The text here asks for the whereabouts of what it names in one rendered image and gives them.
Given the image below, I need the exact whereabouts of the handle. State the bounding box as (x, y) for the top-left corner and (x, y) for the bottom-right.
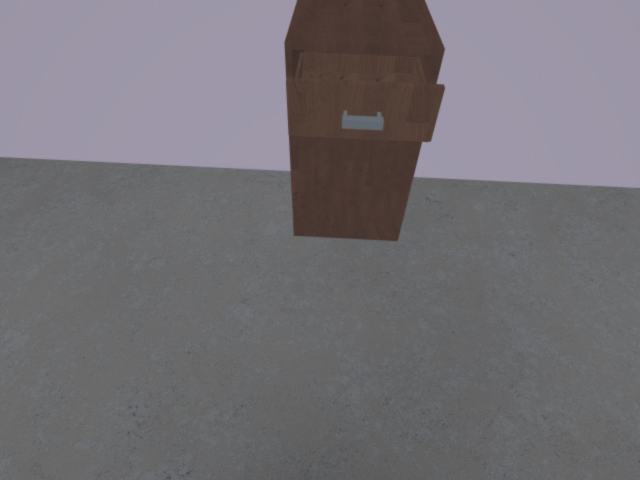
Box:
(342, 110), (384, 130)

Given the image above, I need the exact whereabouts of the cabinet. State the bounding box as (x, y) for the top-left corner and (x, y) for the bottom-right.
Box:
(284, 0), (445, 241)

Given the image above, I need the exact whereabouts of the drawer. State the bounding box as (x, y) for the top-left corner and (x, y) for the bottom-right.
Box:
(286, 52), (445, 142)

